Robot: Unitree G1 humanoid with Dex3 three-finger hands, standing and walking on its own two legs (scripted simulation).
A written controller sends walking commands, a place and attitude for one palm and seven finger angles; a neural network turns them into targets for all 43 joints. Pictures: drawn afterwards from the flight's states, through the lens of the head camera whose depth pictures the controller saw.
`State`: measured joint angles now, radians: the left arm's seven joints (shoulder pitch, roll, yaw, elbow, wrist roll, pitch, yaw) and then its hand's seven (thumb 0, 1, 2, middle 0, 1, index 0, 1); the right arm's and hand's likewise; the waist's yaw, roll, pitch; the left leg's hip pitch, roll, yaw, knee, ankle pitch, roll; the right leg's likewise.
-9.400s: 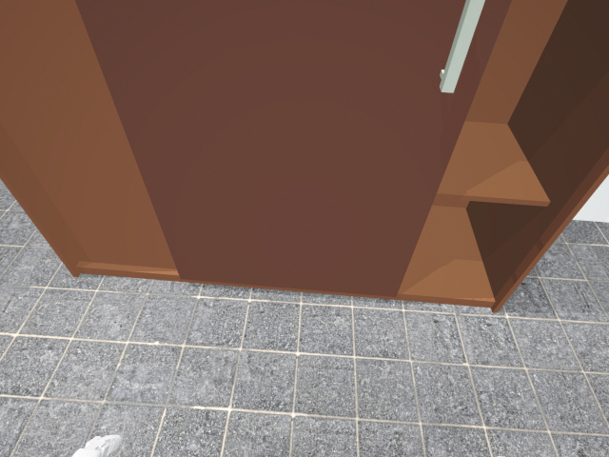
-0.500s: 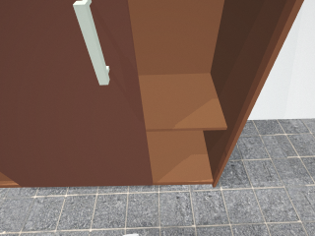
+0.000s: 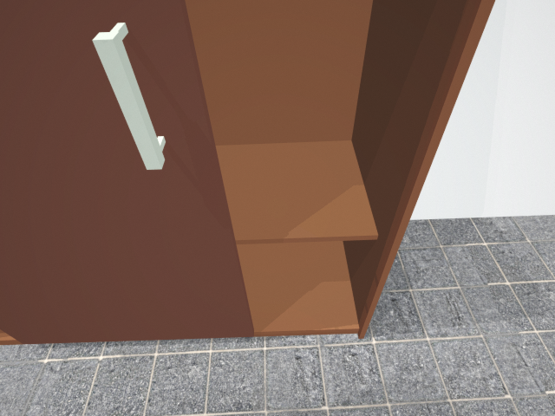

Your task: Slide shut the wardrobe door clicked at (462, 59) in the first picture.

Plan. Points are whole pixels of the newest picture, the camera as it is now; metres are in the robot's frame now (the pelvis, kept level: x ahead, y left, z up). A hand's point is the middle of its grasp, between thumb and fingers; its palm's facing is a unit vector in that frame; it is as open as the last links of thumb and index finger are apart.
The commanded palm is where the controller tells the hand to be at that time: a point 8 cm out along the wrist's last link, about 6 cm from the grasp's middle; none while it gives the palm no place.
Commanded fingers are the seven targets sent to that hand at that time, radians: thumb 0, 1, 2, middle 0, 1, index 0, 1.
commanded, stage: come to a stop and stand still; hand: left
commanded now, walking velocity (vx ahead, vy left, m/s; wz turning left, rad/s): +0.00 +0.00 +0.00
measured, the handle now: (139, 101) +0.48 +0.22 +0.23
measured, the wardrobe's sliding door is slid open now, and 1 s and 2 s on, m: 0.38 0.38 0.38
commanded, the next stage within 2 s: look again from close up in 0.76 s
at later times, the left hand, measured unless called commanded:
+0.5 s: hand out of the picture +0.05 +0.19 -0.17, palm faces +0.04 -0.98 -0.21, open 7.3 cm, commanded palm none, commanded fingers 0.00 0.90 0.90 -0.20 -0.30 -0.20 -0.30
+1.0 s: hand out of the picture +0.06 +0.19 -0.17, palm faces +0.03 -0.98 -0.21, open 7.3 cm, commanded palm none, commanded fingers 0.00 0.90 0.90 -0.20 -0.30 -0.20 -0.30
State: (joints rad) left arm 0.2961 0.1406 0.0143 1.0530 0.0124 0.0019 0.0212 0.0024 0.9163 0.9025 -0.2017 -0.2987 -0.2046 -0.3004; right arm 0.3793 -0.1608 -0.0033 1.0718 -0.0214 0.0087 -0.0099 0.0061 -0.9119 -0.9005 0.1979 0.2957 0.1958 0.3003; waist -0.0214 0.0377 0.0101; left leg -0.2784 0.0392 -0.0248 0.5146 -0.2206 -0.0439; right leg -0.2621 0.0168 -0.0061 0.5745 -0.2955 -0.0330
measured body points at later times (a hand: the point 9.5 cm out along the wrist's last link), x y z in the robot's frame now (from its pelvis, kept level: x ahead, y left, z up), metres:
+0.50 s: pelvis +0.05 +0.01 +0.01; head +0.06 +0.00 +0.45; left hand +0.05 +0.24 -0.15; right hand +0.06 -0.21 -0.16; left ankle +0.04 +0.16 -0.73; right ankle +0.01 -0.10 -0.73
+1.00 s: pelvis +0.06 +0.01 +0.01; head +0.07 +0.01 +0.46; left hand +0.06 +0.24 -0.15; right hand +0.06 -0.21 -0.16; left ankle +0.04 +0.16 -0.73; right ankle +0.01 -0.10 -0.73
